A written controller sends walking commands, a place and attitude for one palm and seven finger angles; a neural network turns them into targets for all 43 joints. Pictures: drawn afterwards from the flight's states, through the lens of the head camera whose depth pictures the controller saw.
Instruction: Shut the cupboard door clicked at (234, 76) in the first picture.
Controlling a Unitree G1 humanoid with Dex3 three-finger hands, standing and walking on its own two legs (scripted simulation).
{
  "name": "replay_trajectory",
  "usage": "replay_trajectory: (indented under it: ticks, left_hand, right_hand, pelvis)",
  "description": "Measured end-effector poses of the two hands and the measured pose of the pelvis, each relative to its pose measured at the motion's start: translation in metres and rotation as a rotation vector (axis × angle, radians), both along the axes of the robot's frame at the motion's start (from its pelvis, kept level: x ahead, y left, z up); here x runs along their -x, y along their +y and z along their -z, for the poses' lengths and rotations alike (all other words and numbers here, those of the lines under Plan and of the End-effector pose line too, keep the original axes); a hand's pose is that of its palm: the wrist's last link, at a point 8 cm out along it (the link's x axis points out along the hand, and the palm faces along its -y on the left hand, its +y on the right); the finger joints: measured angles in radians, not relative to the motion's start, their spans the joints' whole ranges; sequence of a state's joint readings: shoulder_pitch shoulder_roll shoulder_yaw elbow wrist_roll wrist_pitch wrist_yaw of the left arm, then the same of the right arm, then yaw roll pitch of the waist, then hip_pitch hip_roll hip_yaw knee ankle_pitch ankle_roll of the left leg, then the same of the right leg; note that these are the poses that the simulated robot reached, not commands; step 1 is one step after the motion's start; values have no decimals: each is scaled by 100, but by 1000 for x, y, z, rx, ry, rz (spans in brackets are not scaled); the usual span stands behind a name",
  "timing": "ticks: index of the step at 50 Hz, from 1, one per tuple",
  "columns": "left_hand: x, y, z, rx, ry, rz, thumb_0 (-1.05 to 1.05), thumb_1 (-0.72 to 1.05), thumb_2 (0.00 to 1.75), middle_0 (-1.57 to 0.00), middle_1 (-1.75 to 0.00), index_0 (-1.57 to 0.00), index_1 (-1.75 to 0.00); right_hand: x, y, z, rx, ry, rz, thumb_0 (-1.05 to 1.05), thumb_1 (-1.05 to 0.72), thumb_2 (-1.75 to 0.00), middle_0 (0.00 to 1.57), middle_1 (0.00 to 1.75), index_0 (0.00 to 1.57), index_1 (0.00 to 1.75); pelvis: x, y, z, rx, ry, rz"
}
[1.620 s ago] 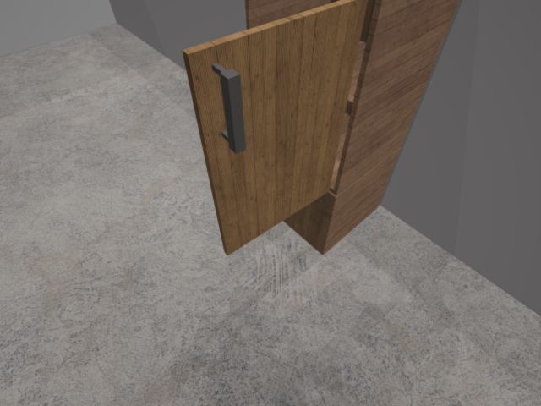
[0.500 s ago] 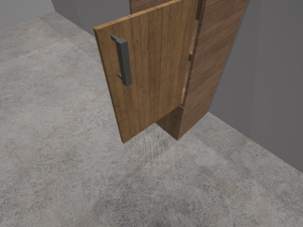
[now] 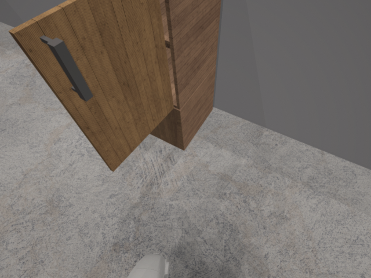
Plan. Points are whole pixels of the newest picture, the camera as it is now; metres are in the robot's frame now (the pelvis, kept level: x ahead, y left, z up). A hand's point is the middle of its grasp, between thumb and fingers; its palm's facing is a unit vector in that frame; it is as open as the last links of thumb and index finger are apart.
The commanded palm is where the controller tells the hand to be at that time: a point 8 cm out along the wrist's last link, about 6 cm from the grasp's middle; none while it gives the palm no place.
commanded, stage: walk to a spot facing it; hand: left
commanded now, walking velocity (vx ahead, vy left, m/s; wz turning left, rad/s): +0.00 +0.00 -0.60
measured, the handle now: (67, 70) +0.51 +0.31 +0.14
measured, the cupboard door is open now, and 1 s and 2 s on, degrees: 86 86 86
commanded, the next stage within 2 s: none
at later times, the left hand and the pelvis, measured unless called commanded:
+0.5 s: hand (107, 262) +0.15 +0.22 -0.16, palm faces -0.23 -0.94 -0.26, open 7.4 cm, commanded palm none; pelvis -0.01 +0.03 -0.01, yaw -17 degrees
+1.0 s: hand (156, 238) +0.22 +0.11 -0.16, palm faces -0.59 -0.79 -0.20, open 7.4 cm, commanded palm none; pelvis +0.00 +0.01 -0.01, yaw -36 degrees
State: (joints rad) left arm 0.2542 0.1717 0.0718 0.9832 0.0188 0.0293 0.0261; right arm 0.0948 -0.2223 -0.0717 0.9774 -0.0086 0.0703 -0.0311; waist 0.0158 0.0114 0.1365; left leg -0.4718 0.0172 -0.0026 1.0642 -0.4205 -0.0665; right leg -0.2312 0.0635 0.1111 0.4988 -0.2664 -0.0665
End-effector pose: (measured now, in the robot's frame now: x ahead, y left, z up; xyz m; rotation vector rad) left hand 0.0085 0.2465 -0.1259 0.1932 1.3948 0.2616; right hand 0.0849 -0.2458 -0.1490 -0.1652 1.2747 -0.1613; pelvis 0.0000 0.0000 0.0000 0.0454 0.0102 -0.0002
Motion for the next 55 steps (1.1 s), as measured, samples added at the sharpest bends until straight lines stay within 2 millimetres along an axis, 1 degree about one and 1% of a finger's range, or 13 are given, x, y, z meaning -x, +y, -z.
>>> replay_trajectory:
  ticks: [6,12,15,19,23,26,28,30,35,40,48,52,55]
  left_hand:
    - [-16,8,2,19,-3,65,0,91,89,-20,-30,-20,-30]
    - [-43,34,18,38,-28,131,0,91,89,-20,-30,-20,-30]
    - [-66,45,25,45,-65,169,0,91,89,-20,-30,-20,-30]
    - [-102,47,15,48,-132,224,1,91,89,-20,-30,-20,-30]
    - [-135,33,6,48,-180,320,0,91,89,-20,-30,-19,-30]
    - [-156,17,7,34,-214,402,0,91,89,-20,-30,-19,-30]
    - [-165,8,12,15,-226,449,0,91,89,-20,-30,-20,-30]
    - [-168,0,13,13,-200,486,0,91,89,-20,-30,-20,-30]
    - [-174,-17,19,48,-141,566,0,91,89,-20,-30,-20,-30]
    - [-193,-30,32,108,-124,621,0,91,89,-20,-30,-20,-30]
    - [-225,-79,10,156,-179,721,1,91,89,-20,-30,-20,-30]
    - [-238,-107,13,141,-224,804,0,91,89,-20,-30,-20,-30]
    - [-236,-114,12,119,-201,824,0,91,89,-20,-30,-20,-30]
  right_hand:
    - [-16,7,-14,14,-93,45,1,-91,-90,20,30,20,30]
    - [-21,21,-23,57,-189,81,1,-91,-90,20,30,20,30]
    - [-5,26,-21,87,-177,77,0,-91,-90,20,30,20,30]
    - [32,29,-23,83,-96,94,0,-90,-90,20,30,21,30]
    - [73,23,-17,70,-36,174,1,-90,-90,20,30,21,30]
    - [102,9,-4,59,-9,253,1,-90,-90,20,30,21,30]
    - [119,-1,6,63,10,307,1,-90,-90,20,30,21,30]
    - [132,-6,6,76,30,356,1,-90,-90,20,30,21,30]
    - [148,-3,-12,111,14,441,1,-91,-90,20,30,20,30]
    - [168,17,-15,140,12,481,1,-91,-90,20,30,20,30]
    - [208,48,-19,48,92,572,1,-90,-90,20,30,21,30]
    - [228,44,0,10,93,663,1,-90,-90,20,30,21,30]
    - [227,33,2,3,100,707,1,-90,-90,20,30,21,30]
  pelvis:
    - [1,10,-3,2,11,78]
    - [1,33,7,37,29,145]
    - [4,40,12,46,19,165]
    - [6,39,5,63,12,200]
    - [6,34,4,83,9,257]
    - [5,24,15,68,9,300]
    - [7,20,24,50,11,336]
    - [9,23,22,59,6,363]
    - [7,31,14,35,10,434]
    - [0,41,19,56,23,498]
    - [-2,23,3,77,41,592]
    - [-4,5,17,50,41,656]
    - [-9,0,15,63,29,685]
